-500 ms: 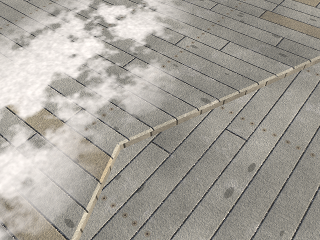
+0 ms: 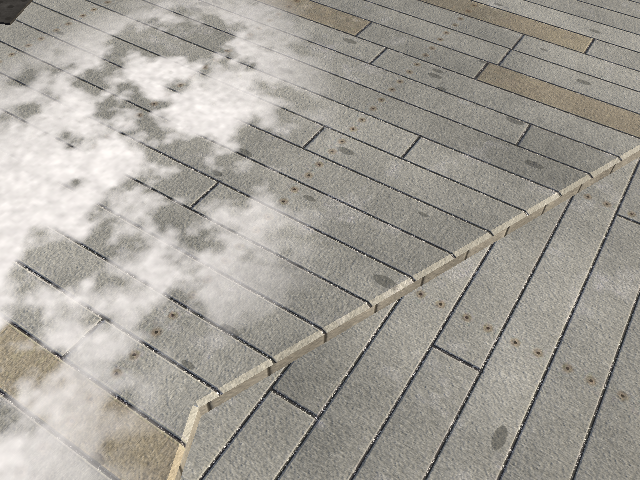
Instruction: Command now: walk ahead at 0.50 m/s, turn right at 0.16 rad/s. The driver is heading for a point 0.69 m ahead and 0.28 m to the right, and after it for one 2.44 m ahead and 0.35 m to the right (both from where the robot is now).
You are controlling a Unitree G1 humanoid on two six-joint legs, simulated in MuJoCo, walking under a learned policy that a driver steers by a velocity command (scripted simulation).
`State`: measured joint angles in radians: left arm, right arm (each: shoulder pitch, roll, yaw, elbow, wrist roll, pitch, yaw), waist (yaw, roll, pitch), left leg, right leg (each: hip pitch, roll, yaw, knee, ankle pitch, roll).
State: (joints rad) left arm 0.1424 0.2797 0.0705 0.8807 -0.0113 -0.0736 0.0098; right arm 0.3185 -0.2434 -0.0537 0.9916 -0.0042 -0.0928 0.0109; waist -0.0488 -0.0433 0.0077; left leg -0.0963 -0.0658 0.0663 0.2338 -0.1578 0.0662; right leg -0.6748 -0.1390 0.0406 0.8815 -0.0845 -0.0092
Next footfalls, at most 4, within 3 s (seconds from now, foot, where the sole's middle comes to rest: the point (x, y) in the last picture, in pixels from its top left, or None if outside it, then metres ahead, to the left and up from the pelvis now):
0.26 right None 0.32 -0.16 -0.79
0.76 left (326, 419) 0.64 -0.03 -0.79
1.24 right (482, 377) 0.72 -0.40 -0.79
1.74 left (396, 252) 1.07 -0.24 -0.74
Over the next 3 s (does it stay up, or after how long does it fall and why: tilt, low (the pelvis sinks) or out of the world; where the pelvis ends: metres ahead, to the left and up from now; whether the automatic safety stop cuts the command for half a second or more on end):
stays up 1.57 -0.26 0.05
